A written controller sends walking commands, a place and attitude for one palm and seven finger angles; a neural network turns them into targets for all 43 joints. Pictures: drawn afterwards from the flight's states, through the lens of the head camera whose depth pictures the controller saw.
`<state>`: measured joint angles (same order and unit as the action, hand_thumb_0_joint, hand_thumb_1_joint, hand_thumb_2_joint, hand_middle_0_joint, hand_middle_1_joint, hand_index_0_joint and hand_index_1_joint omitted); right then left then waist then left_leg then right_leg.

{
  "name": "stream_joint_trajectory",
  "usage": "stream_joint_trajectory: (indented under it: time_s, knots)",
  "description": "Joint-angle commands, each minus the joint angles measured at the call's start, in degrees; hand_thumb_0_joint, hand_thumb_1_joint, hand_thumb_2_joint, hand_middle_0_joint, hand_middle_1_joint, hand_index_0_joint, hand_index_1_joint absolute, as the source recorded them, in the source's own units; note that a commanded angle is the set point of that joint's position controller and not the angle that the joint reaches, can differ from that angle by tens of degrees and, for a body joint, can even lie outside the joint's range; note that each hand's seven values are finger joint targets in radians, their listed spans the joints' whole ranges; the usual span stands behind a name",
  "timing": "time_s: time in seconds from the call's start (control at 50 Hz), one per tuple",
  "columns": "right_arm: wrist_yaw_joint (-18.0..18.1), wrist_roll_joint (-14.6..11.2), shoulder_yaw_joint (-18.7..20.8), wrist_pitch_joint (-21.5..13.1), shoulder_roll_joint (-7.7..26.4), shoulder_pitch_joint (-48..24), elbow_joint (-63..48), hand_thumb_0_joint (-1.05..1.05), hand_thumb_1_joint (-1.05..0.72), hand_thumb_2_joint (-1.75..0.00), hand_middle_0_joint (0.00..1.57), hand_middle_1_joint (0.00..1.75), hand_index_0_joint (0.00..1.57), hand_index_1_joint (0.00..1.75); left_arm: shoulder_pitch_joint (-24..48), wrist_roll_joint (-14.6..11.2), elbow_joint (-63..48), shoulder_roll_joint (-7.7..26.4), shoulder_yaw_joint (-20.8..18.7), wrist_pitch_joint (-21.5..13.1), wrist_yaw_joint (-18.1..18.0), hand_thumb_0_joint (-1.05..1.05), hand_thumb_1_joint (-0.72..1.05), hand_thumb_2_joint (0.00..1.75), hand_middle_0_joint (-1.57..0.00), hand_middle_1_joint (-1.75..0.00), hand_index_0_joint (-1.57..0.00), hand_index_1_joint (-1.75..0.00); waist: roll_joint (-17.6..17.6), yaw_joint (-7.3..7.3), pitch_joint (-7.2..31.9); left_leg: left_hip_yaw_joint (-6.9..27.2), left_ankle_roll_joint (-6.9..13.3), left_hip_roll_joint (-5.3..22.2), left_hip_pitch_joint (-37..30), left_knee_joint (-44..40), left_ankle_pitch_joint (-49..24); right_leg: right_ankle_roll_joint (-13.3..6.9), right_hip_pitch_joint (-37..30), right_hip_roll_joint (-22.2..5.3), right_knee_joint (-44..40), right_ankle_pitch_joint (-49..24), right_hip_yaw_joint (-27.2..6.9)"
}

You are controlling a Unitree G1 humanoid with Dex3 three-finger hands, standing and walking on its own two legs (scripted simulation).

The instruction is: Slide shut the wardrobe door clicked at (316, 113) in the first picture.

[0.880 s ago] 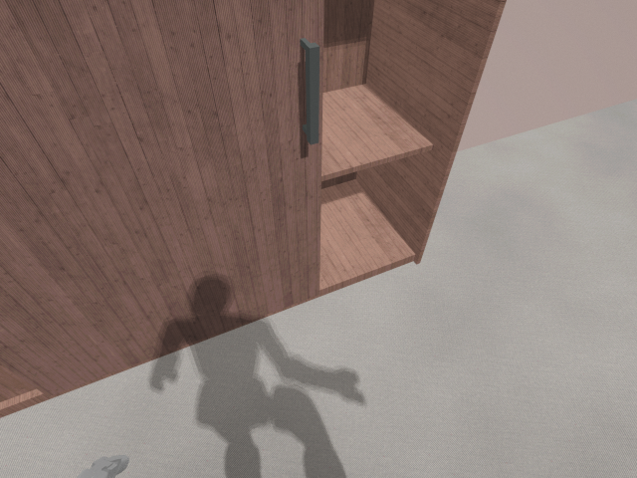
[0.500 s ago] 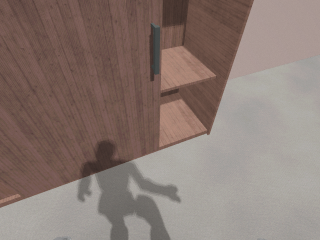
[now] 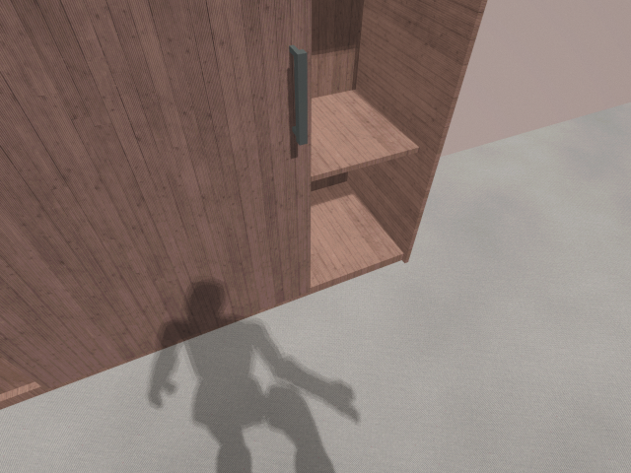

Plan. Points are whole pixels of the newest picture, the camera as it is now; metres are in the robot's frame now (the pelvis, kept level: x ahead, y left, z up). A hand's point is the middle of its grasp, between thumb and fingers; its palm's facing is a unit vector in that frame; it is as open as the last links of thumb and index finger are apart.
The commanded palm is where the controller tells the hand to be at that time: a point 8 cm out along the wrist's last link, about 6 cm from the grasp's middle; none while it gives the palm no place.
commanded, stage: look at it before walking up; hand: left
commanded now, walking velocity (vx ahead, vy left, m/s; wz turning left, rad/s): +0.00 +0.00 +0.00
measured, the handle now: (297, 97) +0.83 +0.09 +0.08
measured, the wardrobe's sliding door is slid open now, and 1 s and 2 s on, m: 0.44 0.44 0.44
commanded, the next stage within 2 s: walk to a spot facing it in 0.56 s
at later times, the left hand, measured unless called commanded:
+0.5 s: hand out of the picture +0.07 +0.25 -0.16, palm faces -0.02 -0.94 -0.33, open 7.3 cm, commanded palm none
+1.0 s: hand out of the picture +0.06 +0.21 -0.18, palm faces -0.11 -0.95 -0.28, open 7.3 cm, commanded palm none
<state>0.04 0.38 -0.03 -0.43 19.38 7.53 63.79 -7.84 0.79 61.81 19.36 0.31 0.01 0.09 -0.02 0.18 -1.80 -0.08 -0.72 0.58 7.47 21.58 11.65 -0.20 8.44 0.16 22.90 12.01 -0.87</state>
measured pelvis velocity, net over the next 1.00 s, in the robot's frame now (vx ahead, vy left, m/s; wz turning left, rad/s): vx -0.01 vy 0.00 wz -0.15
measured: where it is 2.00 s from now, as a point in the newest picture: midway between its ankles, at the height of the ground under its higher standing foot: outside the picture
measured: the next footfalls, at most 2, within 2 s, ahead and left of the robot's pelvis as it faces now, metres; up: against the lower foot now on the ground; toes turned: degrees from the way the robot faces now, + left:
left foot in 1.56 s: +0.05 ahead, +0.12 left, +0.00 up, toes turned -25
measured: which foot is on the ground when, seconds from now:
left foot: down 0.00-1.00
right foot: down 0.00-1.00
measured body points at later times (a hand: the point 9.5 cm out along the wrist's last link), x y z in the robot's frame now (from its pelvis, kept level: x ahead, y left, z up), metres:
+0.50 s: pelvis +0.00 +0.00 +0.00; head +0.00 +0.01 +0.45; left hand +0.07 +0.30 -0.13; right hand +0.08 -0.29 -0.13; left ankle +0.00 +0.13 -0.74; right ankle +0.01 -0.12 -0.74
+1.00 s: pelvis -0.01 +0.00 -0.02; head +0.02 -0.01 +0.43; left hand +0.07 +0.26 -0.16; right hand +0.05 -0.27 -0.16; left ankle +0.00 +0.13 -0.74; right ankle -0.01 -0.11 -0.73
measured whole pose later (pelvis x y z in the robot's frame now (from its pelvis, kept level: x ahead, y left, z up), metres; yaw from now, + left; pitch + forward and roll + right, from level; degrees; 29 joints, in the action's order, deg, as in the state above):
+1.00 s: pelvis -0.01 +0.00 -0.02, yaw -8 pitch -2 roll +2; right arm 0.9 0.6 1.5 1.0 13.7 7.5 57.1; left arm -12.2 1.2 56.3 15.5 -1.7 4.0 0.7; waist -1.5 2.0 -4.9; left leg -8.1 -0.8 2.5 11.8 31.1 17.3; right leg 0.7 19.7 0.5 43.3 22.5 -2.8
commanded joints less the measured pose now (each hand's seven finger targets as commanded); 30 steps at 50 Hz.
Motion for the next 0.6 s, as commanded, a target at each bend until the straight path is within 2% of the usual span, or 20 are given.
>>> stream_joint_trajectory:
  time_s: [0.0, 0.58]
  knots:
    - [0.7, 0.2, 2.2, -1.3, 11.5, -3.4, -3.8, 0.0, -0.9, -0.9, 0.2, 0.3, 0.2, 0.3, 2.8, -0.2, -3.7, 11.9, -2.3, -1.5, -0.8, 0.0, 0.9, 0.9, -0.2, -0.3, -0.2, -0.3, -0.3, -0.04, 1.6, 5.5, 2.1, 5.8, 0.7, -4.0, -3.4, -1.5, 1.8, -6.5, -5.6, -1.3, -6.2]
    - [0.8, 0.0, 2.0, -1.6, 11.7, -3.7, -3.4, 0.0, -0.9, -0.9, 0.2, 0.3, 0.2, 0.3, 2.0, -0.2, -3.0, 11.8, -2.1, -1.7, -0.8, 0.0, 0.9, 0.9, -0.2, -0.3, -0.2, -0.3, 0.0, 0.02, 3.1, 5.7, 2.1, 6.2, -0.5, -4.4, -7.3, -1.2, -0.3, -6.9, -5.6, -6.6, -5.2]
